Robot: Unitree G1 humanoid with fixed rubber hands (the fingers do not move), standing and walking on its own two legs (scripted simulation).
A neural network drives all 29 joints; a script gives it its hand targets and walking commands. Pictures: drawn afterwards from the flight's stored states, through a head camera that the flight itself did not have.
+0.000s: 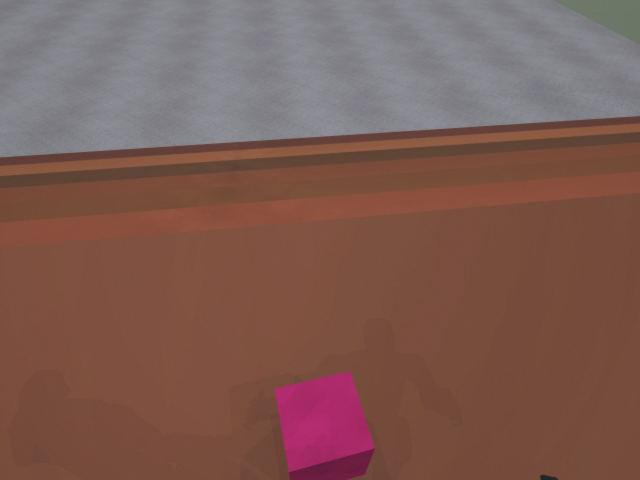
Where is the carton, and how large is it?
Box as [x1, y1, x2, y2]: [275, 371, 374, 479]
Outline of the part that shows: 349,371 275,389 290,479 346,479 364,474 374,447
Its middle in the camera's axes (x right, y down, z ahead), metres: +0.01 +0.53 +1.06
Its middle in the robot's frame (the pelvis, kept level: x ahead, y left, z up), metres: +0.40 -0.01 -0.66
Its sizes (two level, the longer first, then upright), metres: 0.210 0.200 0.250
